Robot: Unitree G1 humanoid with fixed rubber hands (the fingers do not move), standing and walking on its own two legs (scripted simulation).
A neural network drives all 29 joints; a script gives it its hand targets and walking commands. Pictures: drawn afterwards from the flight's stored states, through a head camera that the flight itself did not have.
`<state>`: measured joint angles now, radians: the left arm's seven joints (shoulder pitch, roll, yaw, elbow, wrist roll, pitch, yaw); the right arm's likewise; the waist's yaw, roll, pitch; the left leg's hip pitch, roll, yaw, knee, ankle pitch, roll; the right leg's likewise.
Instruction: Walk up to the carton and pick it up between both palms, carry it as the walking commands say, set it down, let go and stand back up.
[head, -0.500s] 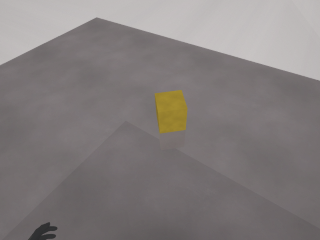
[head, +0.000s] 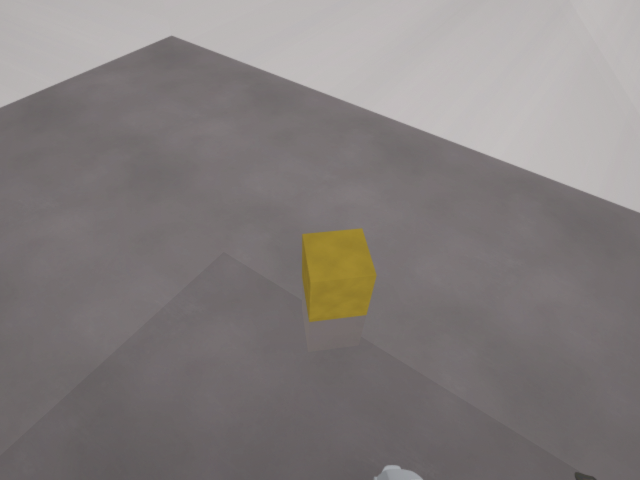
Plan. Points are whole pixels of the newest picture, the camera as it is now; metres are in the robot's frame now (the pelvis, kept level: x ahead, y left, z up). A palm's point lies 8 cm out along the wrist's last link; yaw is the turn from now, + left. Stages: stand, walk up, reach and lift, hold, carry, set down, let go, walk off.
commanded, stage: walk up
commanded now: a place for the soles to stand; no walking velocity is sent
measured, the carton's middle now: (335, 275) +0.86 -0.10 -0.65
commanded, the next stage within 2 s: none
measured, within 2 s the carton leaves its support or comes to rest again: neither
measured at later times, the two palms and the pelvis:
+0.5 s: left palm (81, 403) +0.27 +0.33 -0.10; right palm (540, 355) +0.31 -0.34 -0.09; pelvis +0.22 -0.01 -0.02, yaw +1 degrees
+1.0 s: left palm (137, 284) +0.46 +0.31 -0.10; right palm (503, 297) +0.44 -0.34 -0.12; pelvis +0.36 -0.02 -0.02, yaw +0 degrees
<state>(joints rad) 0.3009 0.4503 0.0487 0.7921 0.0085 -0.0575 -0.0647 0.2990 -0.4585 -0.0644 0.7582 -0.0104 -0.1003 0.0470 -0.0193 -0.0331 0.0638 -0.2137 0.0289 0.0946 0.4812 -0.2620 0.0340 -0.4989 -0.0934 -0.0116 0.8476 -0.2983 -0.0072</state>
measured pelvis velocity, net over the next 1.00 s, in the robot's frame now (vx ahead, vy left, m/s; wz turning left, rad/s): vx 0.36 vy -0.02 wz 0.00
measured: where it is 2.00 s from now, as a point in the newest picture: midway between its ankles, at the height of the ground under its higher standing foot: (324, 422)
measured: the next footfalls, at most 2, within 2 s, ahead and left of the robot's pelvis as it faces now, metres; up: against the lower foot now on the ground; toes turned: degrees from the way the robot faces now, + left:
right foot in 0.16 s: +0.22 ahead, -0.15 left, +0.00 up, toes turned -5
left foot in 0.48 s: +0.33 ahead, +0.11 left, +0.00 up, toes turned +6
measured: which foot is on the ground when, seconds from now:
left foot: down 0.00-0.16, up 0.18-0.46, down 0.48-0.80, up 0.82-1.00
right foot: up 0.00-0.14, down 0.16-0.48, up 0.50-0.78, down 0.80-1.00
